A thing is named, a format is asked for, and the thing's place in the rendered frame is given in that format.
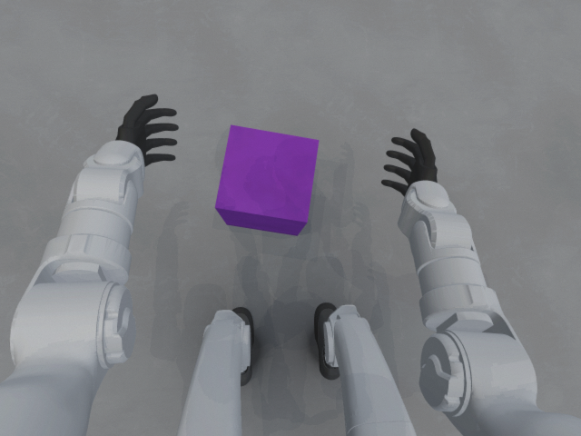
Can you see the robot left foot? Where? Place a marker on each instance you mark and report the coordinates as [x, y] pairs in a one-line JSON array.
[[246, 316]]

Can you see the carton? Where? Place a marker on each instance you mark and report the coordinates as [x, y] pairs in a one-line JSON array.
[[266, 180]]

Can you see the left robot hand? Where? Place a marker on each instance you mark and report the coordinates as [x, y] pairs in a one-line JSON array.
[[135, 128]]

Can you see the robot right upper arm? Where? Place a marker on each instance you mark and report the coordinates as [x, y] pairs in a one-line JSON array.
[[485, 384]]

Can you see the robot foot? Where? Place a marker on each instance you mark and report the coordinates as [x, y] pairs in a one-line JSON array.
[[321, 315], [246, 316]]

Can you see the robot left upper arm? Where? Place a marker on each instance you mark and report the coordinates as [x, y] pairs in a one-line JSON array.
[[67, 336]]

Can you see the right robot forearm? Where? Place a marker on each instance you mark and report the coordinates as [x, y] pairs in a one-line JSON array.
[[454, 292]]

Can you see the right robot hand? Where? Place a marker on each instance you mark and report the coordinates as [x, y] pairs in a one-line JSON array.
[[422, 167]]

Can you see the robot right foot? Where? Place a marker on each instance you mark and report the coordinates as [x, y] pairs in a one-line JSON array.
[[321, 315]]

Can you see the left robot forearm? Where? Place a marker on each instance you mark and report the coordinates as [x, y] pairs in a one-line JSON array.
[[97, 223]]

